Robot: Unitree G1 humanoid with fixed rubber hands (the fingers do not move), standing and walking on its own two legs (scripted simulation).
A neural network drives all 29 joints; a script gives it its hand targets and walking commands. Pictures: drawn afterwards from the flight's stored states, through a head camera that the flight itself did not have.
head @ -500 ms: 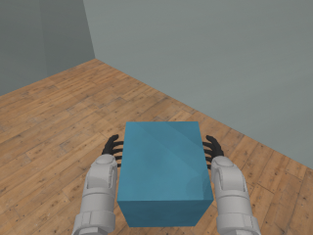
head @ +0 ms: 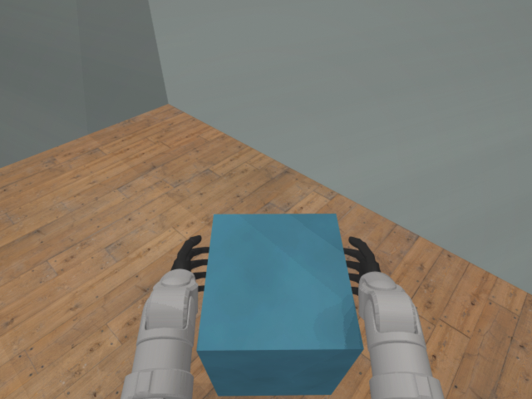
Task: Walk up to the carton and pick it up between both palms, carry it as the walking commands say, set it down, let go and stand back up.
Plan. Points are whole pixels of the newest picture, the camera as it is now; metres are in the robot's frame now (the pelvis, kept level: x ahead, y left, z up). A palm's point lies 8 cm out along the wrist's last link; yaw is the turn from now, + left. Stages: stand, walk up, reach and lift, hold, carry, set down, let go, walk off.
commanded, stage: hold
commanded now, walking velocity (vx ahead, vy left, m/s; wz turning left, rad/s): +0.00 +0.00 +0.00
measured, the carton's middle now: (274, 308) +0.28 +0.00 -0.03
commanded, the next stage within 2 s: carry in 0.82 s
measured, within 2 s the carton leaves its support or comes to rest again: neither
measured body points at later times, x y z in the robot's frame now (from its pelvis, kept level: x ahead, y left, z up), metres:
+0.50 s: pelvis -0.01 +0.01 +0.00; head -0.06 +0.01 +0.45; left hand +0.29 +0.15 +0.04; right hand +0.29 -0.14 +0.04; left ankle +0.03 +0.13 -0.75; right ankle +0.00 -0.13 -0.75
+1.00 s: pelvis -0.01 +0.01 -0.02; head -0.03 +0.01 +0.43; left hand +0.30 +0.15 +0.04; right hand +0.29 -0.14 +0.04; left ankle +0.03 +0.13 -0.74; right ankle +0.00 -0.13 -0.75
